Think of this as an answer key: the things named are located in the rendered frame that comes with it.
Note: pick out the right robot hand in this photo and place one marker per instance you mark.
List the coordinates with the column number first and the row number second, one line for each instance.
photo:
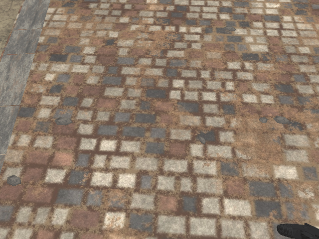
column 298, row 231

